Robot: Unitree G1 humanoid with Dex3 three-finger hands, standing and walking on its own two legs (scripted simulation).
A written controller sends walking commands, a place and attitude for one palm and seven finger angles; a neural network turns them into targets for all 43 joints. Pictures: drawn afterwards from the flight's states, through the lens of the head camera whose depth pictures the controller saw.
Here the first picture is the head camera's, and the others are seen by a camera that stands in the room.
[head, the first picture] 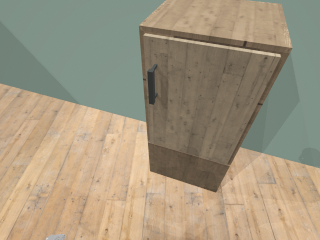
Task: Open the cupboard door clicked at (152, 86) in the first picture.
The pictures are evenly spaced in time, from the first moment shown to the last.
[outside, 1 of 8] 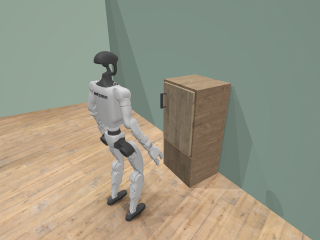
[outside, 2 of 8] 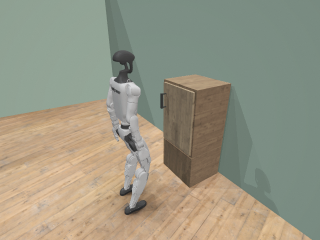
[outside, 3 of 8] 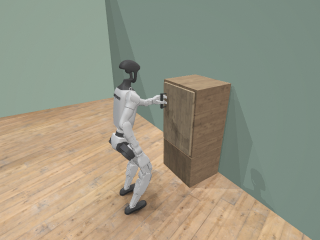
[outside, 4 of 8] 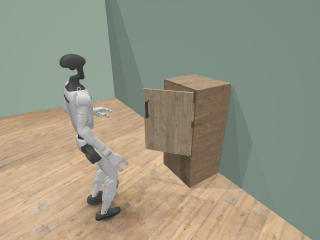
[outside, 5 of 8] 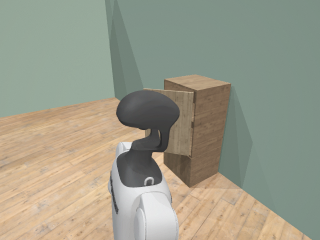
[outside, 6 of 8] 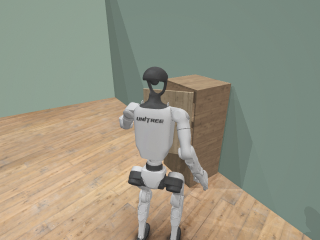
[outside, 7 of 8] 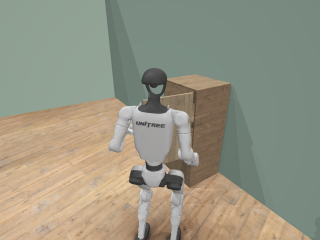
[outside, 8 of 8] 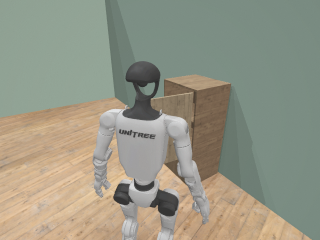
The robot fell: no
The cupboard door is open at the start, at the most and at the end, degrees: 0 84 83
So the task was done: yes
